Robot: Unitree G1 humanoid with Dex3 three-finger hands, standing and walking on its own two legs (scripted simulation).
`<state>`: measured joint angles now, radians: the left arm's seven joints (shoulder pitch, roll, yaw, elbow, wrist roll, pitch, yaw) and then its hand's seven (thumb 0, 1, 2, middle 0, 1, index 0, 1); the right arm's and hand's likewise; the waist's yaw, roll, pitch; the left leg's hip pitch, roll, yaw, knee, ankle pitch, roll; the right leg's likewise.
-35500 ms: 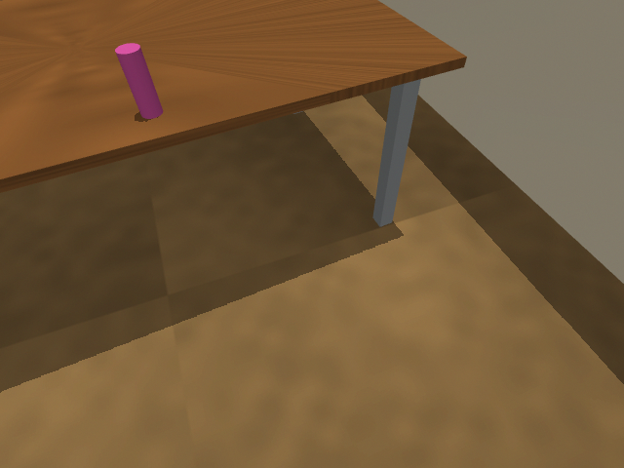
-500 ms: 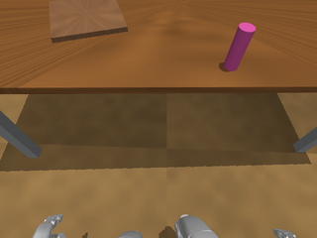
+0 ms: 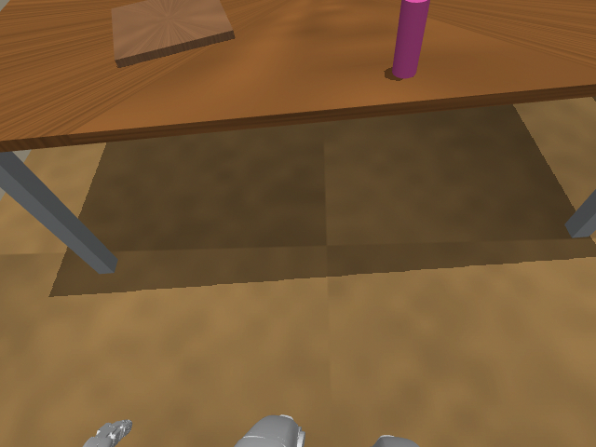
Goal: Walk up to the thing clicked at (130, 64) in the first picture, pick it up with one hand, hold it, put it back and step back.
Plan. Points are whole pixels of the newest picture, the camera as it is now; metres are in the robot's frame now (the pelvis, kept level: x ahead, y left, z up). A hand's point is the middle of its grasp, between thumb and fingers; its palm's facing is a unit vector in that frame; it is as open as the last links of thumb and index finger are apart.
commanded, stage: step back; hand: right
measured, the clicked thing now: (409, 37) +0.86 -0.17 +0.05
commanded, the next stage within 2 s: stand in 1.62 s
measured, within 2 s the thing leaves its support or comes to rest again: neither
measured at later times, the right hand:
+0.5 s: hand out of the picture -0.03 -0.29 -0.15, palm faces -0.04 +0.91 -0.41, open 7.3 cm
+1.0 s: hand out of the picture -0.17 -0.27 -0.15, palm faces -0.06 +0.94 -0.34, open 7.3 cm
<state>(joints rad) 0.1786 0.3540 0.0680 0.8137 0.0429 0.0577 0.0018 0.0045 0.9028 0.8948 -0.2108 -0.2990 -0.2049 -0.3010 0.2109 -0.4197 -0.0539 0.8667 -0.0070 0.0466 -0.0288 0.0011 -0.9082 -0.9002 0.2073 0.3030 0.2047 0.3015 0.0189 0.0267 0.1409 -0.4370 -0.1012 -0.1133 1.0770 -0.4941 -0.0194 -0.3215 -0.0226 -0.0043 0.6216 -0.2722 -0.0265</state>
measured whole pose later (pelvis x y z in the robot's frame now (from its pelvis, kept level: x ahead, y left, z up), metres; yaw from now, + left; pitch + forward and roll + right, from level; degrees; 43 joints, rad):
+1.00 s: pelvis -0.24 -0.02 +0.00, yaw +3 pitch -3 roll +0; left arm 0.22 0.40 0.07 1.01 0.03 0.00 -0.02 0.00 0.91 0.90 -0.21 -0.30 -0.20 -0.30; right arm 0.21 -0.35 -0.05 0.99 -0.04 0.00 0.02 0.00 -0.90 -0.90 0.21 0.30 0.21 0.30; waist 0.01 0.00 0.06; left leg -0.23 0.01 -0.03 0.59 -0.32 0.00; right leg -0.24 0.01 -0.01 0.57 -0.31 -0.02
